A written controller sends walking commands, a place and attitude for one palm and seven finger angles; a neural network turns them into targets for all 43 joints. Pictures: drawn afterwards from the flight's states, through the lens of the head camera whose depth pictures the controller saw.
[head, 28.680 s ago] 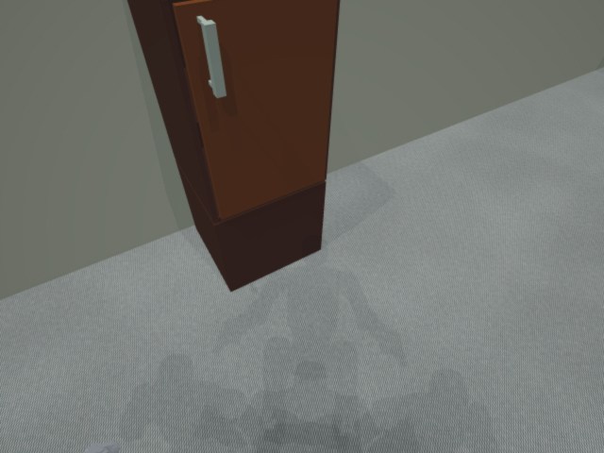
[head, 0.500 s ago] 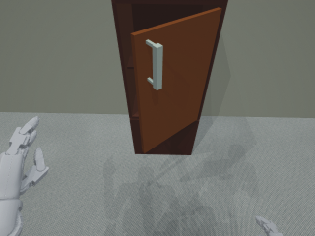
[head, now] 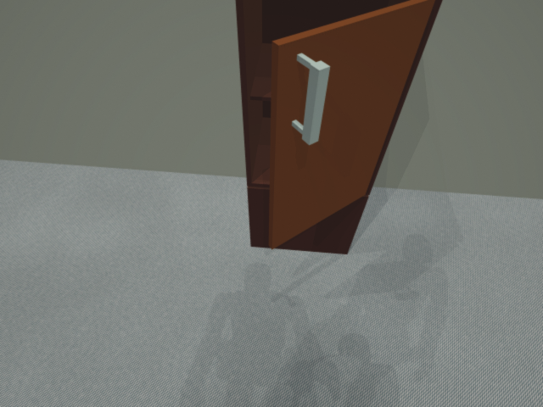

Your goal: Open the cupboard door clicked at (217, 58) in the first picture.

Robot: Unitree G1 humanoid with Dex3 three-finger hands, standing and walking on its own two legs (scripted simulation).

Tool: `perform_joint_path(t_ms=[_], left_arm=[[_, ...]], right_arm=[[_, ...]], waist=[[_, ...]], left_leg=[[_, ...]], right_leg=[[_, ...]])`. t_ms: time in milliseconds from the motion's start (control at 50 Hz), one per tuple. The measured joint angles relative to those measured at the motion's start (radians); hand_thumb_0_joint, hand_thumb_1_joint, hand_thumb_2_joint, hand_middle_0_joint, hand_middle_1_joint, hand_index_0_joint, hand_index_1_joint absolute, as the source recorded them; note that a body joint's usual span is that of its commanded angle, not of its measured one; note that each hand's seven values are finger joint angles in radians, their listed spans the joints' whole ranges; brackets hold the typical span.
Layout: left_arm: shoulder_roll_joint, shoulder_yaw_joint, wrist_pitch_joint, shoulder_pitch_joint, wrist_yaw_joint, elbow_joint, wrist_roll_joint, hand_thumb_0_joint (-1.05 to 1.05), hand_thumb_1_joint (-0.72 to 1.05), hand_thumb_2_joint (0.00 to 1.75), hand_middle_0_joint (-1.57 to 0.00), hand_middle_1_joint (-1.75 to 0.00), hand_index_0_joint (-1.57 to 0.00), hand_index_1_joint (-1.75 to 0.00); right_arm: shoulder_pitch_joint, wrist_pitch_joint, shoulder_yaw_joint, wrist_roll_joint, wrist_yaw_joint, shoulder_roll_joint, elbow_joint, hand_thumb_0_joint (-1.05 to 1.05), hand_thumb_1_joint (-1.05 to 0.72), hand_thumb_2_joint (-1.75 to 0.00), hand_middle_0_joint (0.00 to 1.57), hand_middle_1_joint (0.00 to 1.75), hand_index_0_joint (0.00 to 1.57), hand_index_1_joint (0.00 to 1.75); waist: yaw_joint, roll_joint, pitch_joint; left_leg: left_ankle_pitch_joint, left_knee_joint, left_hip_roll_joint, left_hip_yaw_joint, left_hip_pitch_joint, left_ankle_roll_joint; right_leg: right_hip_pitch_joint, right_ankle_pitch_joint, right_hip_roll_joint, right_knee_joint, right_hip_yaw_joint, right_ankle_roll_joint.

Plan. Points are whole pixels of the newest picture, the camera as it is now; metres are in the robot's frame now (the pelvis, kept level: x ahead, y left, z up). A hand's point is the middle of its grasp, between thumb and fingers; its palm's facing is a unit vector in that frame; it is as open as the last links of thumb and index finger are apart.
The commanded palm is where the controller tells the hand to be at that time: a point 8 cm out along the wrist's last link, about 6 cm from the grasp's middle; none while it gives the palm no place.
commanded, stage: let the arm hang, fingers relaxed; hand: left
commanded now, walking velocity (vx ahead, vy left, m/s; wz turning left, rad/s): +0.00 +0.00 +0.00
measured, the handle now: (306, 100) +0.58 -0.01 +0.15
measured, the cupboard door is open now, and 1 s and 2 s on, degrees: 40 40 40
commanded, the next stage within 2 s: look to check the result in 0.54 s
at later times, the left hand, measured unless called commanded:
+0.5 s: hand out of the picture -0.01 +0.15 -0.18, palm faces +0.04 -0.98 -0.17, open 7.4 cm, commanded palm none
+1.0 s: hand out of the picture -0.03 +0.13 -0.18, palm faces +0.07 -0.98 -0.18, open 7.4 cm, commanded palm none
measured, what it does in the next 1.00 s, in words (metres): stands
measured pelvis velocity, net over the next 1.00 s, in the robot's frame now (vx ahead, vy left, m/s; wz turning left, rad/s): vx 0.00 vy -0.03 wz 0.00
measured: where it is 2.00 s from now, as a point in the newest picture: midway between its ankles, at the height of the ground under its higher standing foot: outside the picture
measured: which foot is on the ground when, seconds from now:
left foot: down 0.00-1.00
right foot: down 0.00-1.00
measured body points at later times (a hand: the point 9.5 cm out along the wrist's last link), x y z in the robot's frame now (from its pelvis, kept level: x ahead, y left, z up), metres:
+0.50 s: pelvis -0.01 -0.01 +0.00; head -0.01 -0.02 +0.45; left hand -0.01 +0.20 -0.16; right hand -0.03 -0.22 -0.17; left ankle +0.03 +0.09 -0.74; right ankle -0.03 -0.13 -0.74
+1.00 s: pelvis +0.00 -0.03 +0.00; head +0.01 -0.04 +0.45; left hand -0.03 +0.18 -0.16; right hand -0.01 -0.24 -0.17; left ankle +0.03 +0.09 -0.74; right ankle -0.03 -0.13 -0.74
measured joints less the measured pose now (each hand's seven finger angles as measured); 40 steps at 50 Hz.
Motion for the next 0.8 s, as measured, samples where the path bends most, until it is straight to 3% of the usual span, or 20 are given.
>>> perform_joint_path(t_ms=[220, 480, 800], left_arm=[[-0.040, -0.005, -0.016, -0.034, 0.007, 0.005, -0.001, 0.00, 0.91, 0.89, -0.20, -0.30, -0.20, -0.30], [-0.079, -0.002, -0.029, -0.090, 0.011, -0.034, -0.002, 0.00, 0.91, 0.89, -0.20, -0.30, -0.20, -0.30], [-0.075, 0.007, -0.026, -0.057, 0.014, -0.017, -0.007, 0.00, 0.91, 0.89, -0.20, -0.30, -0.20, -0.30]], right_arm=[[0.033, -0.004, 0.002, -0.002, 0.001, 0.026, 0.049, 0.01, -0.92, -0.90, 0.20, 0.30, 0.20, 0.30], [0.069, -0.007, -0.003, -0.006, 0.003, 0.058, 0.058, 0.01, -0.91, -0.90, 0.20, 0.30, 0.20, 0.30], [0.067, -0.004, -0.005, -0.005, -0.003, 0.059, 0.057, 0.01, -0.91, -0.90, 0.20, 0.30, 0.20, 0.30]], waist=[[-0.016, 0.013, -0.027], [-0.040, 0.006, -0.038], [-0.035, 0.009, -0.014]], left_leg=[[0.016, -0.022, -0.011, 0.011, 0.016, 0.004], [0.006, 0.004, 0.008, 0.007, 0.002, -0.013], [-0.007, 0.021, 0.026, -0.011, -0.005, -0.033]], right_leg=[[-0.006, -0.004, -0.013, 0.021, 0.011, 0.004], [-0.018, -0.012, 0.005, 0.041, 0.008, -0.013], [-0.013, -0.021, 0.025, 0.039, -0.007, -0.033]])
